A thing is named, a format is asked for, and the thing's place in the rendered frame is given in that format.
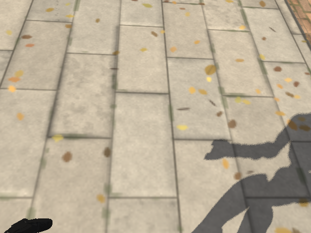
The left robot hand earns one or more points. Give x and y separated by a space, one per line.
34 225

